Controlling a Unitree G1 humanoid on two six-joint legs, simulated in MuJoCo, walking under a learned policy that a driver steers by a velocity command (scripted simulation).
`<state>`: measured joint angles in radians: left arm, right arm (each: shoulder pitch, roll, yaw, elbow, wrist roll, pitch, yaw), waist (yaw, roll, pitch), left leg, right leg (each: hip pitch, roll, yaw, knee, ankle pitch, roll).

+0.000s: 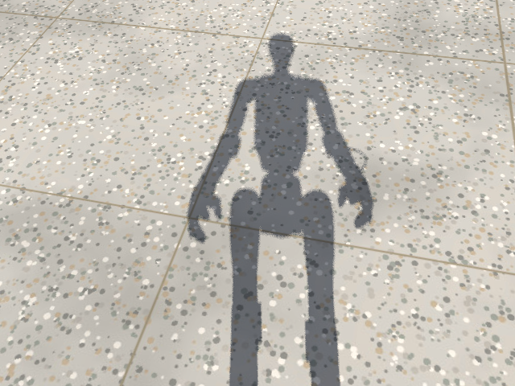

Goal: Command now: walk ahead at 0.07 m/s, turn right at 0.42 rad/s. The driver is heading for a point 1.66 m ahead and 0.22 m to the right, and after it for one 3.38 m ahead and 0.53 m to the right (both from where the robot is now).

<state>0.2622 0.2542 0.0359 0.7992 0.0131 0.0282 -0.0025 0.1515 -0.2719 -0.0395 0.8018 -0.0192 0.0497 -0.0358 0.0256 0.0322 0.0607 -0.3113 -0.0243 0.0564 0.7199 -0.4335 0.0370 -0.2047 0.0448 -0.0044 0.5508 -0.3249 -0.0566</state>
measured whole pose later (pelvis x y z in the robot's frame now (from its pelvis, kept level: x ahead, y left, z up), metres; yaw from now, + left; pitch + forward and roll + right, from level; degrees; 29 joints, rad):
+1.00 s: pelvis +0.34 -0.10 +0.01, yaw -20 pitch +1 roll +0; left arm 0.16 0.23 0.02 0.80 0.03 -0.06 -0.01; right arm 0.39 -0.24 -0.03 0.91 -0.01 -0.04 0.01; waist -0.04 0.02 0.06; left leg -0.38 0.04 -0.01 1.13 -0.33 0.07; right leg -0.28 0.03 -0.12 0.46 -0.20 -0.07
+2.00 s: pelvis +0.90 -0.19 -0.01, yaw +12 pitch +1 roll +0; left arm 0.10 0.26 0.02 0.72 0.04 -0.07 0.00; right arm 0.41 -0.29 -0.07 0.87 -0.01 -0.05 0.00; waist -0.06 0.01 0.04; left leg -0.18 -0.13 -0.14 0.99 -0.45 0.09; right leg -0.42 0.03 -0.03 0.57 -0.17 -0.05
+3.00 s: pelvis +1.38 -0.16 -0.02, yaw -14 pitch +1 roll +1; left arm 0.05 0.25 0.05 0.72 0.04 -0.02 -0.05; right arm 0.39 -0.24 -0.04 0.90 -0.02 -0.05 -0.01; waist -0.05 0.00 0.06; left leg -0.11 0.10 0.20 0.92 -0.51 -0.02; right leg -0.47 0.05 -0.10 0.64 -0.19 -0.15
